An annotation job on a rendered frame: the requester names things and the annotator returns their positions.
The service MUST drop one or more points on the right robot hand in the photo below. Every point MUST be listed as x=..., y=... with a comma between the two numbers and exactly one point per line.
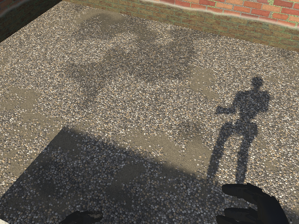
x=269, y=211

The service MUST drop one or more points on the left robot hand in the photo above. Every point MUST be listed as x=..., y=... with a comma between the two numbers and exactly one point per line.
x=86, y=217

